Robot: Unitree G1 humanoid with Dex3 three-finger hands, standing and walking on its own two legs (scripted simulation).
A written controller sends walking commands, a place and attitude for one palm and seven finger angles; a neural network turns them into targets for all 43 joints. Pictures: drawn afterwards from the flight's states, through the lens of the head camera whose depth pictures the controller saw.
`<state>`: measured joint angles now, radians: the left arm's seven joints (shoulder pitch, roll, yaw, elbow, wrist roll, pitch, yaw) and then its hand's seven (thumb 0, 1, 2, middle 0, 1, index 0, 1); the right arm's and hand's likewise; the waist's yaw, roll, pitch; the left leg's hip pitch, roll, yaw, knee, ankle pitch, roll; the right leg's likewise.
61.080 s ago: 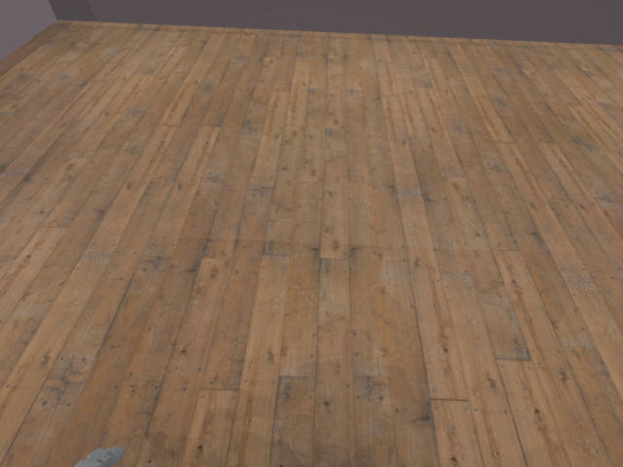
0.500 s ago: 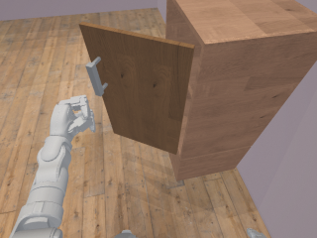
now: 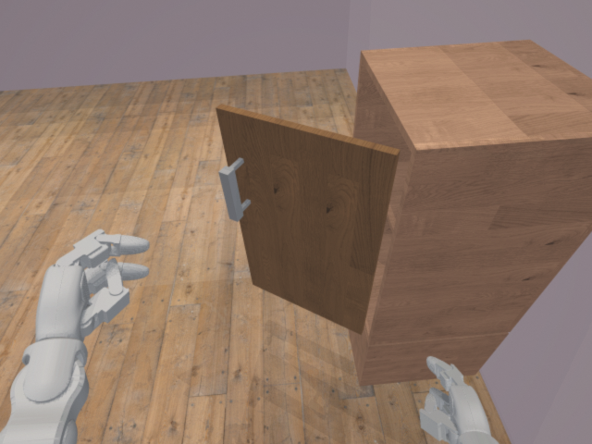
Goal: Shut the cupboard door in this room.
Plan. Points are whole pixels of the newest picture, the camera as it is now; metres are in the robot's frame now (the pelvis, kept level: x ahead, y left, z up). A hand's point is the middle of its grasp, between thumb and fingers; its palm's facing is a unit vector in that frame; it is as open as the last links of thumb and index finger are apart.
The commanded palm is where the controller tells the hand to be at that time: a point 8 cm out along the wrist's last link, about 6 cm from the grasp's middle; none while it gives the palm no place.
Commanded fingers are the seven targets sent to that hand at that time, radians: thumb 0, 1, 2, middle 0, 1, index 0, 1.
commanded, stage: draw the hand back to the body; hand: left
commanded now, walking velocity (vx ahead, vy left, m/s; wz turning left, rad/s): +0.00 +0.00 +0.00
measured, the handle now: (237, 189) +0.61 +0.20 -0.02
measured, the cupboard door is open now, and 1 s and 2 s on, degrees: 57 57 57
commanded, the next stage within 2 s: step back with the hand held close in 0.60 s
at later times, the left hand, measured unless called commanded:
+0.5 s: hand (79, 321) +0.19 +0.25 +0.15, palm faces +0.44 -0.80 -0.40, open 7.3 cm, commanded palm +0.14 +0.28 +0.17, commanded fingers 0.00 0.90 0.90 -0.20 -0.30 -0.20 -0.30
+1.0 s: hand (56, 319) +0.19 +0.27 +0.15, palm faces +0.37 -0.79 -0.48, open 7.4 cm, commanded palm +0.13 +0.31 +0.17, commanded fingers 0.00 0.90 0.90 -0.20 -0.30 -0.20 -0.30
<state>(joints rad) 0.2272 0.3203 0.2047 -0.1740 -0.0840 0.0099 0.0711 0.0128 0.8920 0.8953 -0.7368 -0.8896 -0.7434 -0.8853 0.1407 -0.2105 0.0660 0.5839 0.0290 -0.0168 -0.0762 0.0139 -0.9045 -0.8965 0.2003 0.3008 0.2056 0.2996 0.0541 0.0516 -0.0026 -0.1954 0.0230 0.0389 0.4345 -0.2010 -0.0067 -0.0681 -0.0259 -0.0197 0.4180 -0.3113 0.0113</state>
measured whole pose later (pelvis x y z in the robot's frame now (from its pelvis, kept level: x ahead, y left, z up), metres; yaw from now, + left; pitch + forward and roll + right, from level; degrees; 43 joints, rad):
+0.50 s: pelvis +0.00 -0.01 +0.00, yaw +0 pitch -4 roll +0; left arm 0.45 0.34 0.33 -0.36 -0.09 -0.02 0.09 0.01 0.89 0.90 -0.22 -0.33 -0.23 -0.32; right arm 0.19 -0.24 0.02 0.64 0.02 -0.09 -0.10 0.02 -0.91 -0.90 0.20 0.30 0.20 0.30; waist 0.06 0.07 0.00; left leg -0.15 0.04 0.03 0.41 -0.20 -0.02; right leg -0.03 -0.01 -0.03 0.40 -0.31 -0.01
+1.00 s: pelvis -0.01 +0.01 +0.00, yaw -1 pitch +0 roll +0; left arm 0.53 0.41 0.38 -0.41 -0.09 -0.12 0.10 0.01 0.89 0.89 -0.21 -0.31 -0.22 -0.30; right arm 0.17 -0.24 -0.01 0.59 0.02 0.03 -0.10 0.02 -0.91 -0.90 0.20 0.30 0.20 0.30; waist 0.01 0.06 -0.02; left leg -0.28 0.02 0.05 0.48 -0.21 0.01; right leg -0.15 -0.03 -0.01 0.45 -0.30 0.03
